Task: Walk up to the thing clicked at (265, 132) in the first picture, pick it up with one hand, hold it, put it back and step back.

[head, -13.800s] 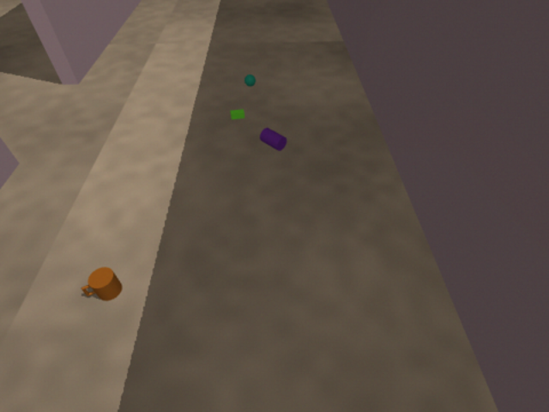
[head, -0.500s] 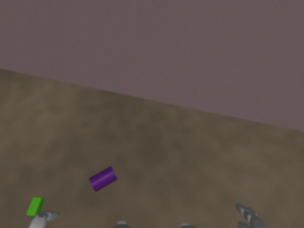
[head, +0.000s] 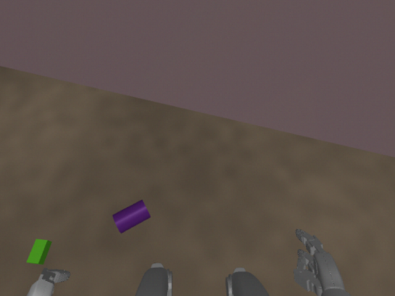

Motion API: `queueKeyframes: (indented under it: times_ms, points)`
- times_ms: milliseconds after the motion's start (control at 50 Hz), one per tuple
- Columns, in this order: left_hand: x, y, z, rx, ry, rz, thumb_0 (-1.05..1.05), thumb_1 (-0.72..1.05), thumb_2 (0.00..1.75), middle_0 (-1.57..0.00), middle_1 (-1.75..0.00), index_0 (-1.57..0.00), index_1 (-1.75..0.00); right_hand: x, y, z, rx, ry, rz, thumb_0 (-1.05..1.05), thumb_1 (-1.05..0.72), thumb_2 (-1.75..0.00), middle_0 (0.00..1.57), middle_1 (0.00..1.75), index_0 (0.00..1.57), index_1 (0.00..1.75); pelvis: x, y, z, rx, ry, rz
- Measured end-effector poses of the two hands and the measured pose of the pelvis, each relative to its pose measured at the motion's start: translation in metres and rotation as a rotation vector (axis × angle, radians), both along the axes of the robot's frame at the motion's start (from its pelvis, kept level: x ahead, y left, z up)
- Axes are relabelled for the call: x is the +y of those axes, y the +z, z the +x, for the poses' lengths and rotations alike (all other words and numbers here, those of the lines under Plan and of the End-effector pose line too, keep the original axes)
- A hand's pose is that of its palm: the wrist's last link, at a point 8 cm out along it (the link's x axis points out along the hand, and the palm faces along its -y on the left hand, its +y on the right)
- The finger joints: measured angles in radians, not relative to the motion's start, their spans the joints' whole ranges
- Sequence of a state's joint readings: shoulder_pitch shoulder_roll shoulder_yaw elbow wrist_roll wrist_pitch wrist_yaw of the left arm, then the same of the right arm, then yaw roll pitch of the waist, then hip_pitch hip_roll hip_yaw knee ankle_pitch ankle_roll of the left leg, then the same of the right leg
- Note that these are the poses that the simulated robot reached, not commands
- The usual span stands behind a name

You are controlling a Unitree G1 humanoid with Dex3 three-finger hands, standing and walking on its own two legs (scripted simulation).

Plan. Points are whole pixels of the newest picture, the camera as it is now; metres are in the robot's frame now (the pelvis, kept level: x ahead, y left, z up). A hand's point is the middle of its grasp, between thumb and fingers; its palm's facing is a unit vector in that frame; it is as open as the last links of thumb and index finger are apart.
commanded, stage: rise first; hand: left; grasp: from above
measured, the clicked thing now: (132, 216) +0.45 +0.27 -0.63
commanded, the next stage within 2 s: approach in 1.78 s
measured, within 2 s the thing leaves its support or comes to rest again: neither
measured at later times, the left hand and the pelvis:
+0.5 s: hand (87, 263) +0.23 +0.31 -0.31, palm faces -0.33 -0.41 -0.85, open 14.1 cm; pelvis -0.05 -0.01 -0.16, yaw -2 degrees
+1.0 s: hand (100, 235) +0.33 +0.32 -0.43, palm faces -0.29 -0.22 -0.93, open 13.9 cm; pelvis -0.09 -0.01 -0.28, yaw -6 degrees
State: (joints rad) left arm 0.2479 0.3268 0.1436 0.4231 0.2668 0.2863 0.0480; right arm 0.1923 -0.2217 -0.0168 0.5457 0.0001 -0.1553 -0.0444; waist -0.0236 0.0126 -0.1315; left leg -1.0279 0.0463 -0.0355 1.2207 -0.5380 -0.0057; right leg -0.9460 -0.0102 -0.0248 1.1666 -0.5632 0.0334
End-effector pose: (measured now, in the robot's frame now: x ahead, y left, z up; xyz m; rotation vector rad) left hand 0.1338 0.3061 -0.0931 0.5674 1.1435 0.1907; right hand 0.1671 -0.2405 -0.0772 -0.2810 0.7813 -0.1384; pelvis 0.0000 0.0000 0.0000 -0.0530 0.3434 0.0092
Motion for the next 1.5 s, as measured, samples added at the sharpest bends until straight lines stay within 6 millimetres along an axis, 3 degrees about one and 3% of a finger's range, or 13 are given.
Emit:
queueKeyframes:
  times_ms: [120, 200, 280, 400, 580, 720, 880, 1040, 1240, 1500]
  points:
    - [0.002, -0.013, -0.003, 0.007, -0.041, 0.038, 0.0, -0.57, 0.95, -0.1, -1.08, -0.1, -1.07, 0.0, -0.018, -0.004, 0.009, 0.01, 0.005, 0.01, -0.93, -0.9, 0.21, 0.3, 0.2, 0.3, -0.001, -0.014, -0.006, 0.031, 0.0, 0.0]
    - [0.01, -0.034, 0.005, 0.01, -0.096, 0.109, 0.0, -0.57, 0.94, -0.1, -1.08, -0.1, -1.07, -0.004, -0.038, -0.006, 0.013, 0.03, -0.002, 0.01, -0.93, -0.9, 0.21, 0.3, 0.2, 0.3, -0.003, -0.033, -0.013, 0.068, -0.001, 0.003]
    - [0.016, -0.064, 0.025, -0.004, -0.174, 0.192, 0.0, -0.56, 0.95, -0.09, -1.09, -0.09, -1.07, -0.013, -0.07, -0.01, 0.028, 0.042, -0.017, 0.01, -0.92, -0.9, 0.21, 0.3, 0.21, 0.3, -0.006, -0.06, -0.022, 0.116, -0.007, 0.008]
    - [0.015, -0.113, 0.071, -0.062, -0.324, 0.343, 0.0, -0.55, 0.96, -0.1, -1.08, -0.09, -1.07, -0.031, -0.133, -0.023, 0.093, 0.041, -0.037, 0.01, -0.91, -0.9, 0.21, 0.3, 0.2, 0.3, -0.01, -0.111, -0.036, 0.198, -0.019, 0.011]
    - [0.01, -0.184, 0.129, -0.13, -0.449, 0.562, 0.0, -0.55, 0.99, -0.1, -1.08, -0.09, -1.08, -0.045, -0.233, -0.074, 0.274, 0.04, -0.028, 0.0, -0.91, -0.9, 0.21, 0.3, 0.2, 0.3, -0.016, -0.189, -0.063, 0.26, -0.047, 0.005]
    - [0.01, -0.22, 0.16, -0.156, -0.51, 0.663, 0.0, -0.54, 1.0, -0.11, -1.07, -0.1, -1.07, -0.041, -0.284, -0.129, 0.402, 0.004, -0.004, 0.0, -0.91, -0.9, 0.21, 0.3, 0.2, 0.3, -0.016, -0.232, -0.079, 0.255, -0.065, -0.004]
    - [0.018, -0.254, 0.182, -0.148, -0.513, 0.694, 0.0, -0.52, 0.99, -0.12, -1.05, -0.12, -1.04, -0.035, -0.308, -0.182, 0.499, -0.037, -0.005, 0.0, -0.9, -0.89, 0.21, 0.3, 0.2, 0.3, -0.012, -0.265, -0.088, 0.244, -0.08, -0.02]
    - [0.019, -0.286, 0.203, -0.145, -0.454, 0.663, 0.0, -0.53, 1.0, -0.12, -1.04, -0.11, -1.03, -0.034, -0.318, -0.211, 0.564, -0.058, -0.024, 0.0, -0.89, -0.89, 0.21, 0.3, 0.2, 0.3, -0.007, -0.289, -0.086, 0.249, -0.086, -0.039]
    - [0.017, -0.313, 0.228, -0.126, -0.419, 0.659, 0.0, -0.56, 1.02, -0.13, -1.01, -0.11, -1.02, -0.035, -0.338, -0.221, 0.606, -0.036, -0.002, 0.0, -0.9, -0.9, 0.2, 0.3, 0.2, 0.3, -0.006, -0.312, -0.082, 0.254, -0.095, -0.043]
    - [0.017, -0.341, 0.243, -0.117, -0.435, 0.641, 0.0, -0.54, 0.98, -0.14, -1.01, -0.13, -1.02, -0.032, -0.369, -0.218, 0.632, 0.014, 0.049, 0.0, -0.91, -0.9, 0.2, 0.3, 0.2, 0.3, -0.009, -0.339, -0.078, 0.239, -0.111, -0.044]
